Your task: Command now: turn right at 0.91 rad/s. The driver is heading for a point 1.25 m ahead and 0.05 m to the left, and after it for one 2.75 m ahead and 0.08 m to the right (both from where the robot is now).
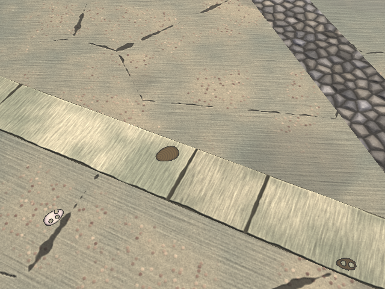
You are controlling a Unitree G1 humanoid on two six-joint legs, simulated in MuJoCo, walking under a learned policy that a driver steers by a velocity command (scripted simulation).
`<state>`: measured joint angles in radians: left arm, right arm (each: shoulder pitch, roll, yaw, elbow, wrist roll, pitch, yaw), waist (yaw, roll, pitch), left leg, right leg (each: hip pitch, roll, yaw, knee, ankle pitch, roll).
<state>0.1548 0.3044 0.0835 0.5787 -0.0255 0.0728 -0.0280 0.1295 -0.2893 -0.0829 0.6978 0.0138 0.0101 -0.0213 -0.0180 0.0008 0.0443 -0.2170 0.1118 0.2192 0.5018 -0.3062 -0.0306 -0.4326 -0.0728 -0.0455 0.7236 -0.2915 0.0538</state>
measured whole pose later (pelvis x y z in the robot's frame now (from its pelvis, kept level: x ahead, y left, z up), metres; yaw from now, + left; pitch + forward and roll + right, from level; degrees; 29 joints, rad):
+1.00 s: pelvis +0.11 -0.01 +0.01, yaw -4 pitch +2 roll -1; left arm 0.39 0.30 0.08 0.76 0.04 -0.07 0.01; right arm 0.20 -0.35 -0.10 0.62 -0.03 0.03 0.06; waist 0.06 0.03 -0.05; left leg -0.75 0.05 -0.05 1.20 -0.21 -0.02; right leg 0.00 -0.02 -0.07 0.28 -0.32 0.02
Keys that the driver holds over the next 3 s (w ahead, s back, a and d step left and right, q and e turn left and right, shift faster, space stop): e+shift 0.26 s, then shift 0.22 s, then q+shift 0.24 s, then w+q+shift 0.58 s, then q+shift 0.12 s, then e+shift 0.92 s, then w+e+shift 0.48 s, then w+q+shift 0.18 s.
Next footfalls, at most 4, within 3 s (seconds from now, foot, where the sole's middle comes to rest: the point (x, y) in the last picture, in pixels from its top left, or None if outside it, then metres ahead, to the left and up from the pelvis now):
0.02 right None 0.06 -0.13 -0.77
0.48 left None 0.16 0.07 -0.77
0.76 right None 0.03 -0.14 -0.77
1.22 left None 0.40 0.16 -0.77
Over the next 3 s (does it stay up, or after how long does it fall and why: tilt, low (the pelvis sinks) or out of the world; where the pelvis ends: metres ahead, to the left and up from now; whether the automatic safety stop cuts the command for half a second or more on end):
stays up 0.91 0.04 -0.01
